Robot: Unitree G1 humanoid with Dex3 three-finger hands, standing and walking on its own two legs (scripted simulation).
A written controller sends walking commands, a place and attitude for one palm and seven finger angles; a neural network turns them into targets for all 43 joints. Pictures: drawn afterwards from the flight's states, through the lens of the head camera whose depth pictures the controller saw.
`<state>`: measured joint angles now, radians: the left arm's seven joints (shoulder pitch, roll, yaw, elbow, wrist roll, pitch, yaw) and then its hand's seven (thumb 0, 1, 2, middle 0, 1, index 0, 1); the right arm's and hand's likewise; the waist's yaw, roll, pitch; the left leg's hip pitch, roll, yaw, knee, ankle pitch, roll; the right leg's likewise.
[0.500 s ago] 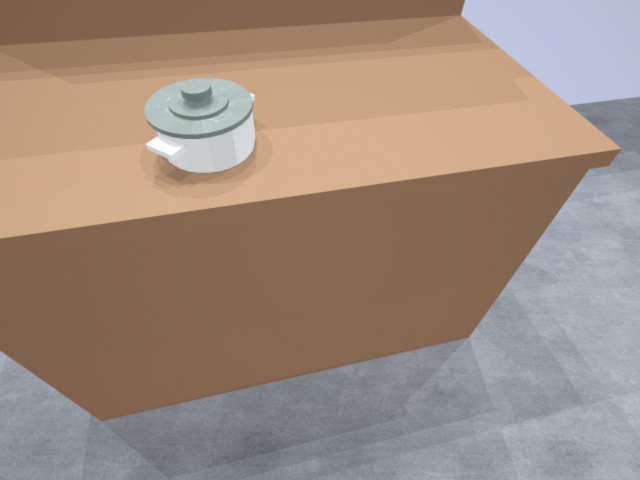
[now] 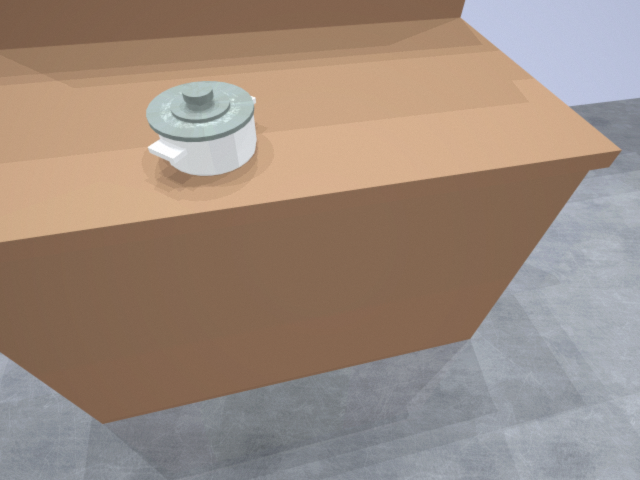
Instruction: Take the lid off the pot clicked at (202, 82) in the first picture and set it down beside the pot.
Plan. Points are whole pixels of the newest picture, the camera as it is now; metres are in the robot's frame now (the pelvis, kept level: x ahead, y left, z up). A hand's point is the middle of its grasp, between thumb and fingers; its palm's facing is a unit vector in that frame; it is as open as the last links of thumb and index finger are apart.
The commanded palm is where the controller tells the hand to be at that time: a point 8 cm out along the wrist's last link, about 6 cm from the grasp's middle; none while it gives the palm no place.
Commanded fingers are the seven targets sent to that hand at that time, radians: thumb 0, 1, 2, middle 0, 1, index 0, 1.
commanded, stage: look at it before walking up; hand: left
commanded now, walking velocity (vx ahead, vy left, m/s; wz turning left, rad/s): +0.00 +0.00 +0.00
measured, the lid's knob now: (197, 93) +0.62 +0.23 +0.16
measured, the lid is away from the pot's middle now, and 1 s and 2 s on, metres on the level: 0.00 0.00 0.00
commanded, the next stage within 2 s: turn to face it in 0.14 s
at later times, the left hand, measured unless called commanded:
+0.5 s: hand out of the picture +0.01 +0.17 -0.18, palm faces +0.09 -0.97 -0.21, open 7.4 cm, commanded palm none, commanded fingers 0.00 0.90 0.90 -0.20 -0.30 -0.20 -0.30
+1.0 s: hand out of the picture +0.03 +0.19 -0.16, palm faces +0.22 -0.93 -0.27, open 7.4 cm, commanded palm none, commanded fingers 0.00 0.90 0.90 -0.20 -0.30 -0.20 -0.30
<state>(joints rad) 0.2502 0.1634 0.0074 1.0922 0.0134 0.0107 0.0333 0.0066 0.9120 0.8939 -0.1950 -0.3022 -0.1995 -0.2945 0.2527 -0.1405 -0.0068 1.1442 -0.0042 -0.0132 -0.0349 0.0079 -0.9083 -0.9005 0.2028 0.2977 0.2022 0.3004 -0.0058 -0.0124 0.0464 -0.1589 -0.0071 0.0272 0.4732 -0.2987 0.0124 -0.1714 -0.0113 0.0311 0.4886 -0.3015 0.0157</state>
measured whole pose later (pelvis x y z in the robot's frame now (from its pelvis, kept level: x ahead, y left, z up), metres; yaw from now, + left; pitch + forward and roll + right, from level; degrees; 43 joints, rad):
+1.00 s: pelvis -0.02 -0.04 -0.01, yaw +13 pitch +2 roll +1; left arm 0.15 0.22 0.05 0.91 0.01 0.03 0.01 0.01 0.91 0.89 -0.19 -0.30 -0.20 -0.29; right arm 0.24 -0.20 -0.04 0.97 -0.02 0.04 -0.02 0.01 -0.90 -0.90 0.21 0.30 0.21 0.30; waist -0.02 0.00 0.07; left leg -0.32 -0.05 -0.12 0.53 -0.24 -0.02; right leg -0.24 -0.02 0.02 0.55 -0.36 0.03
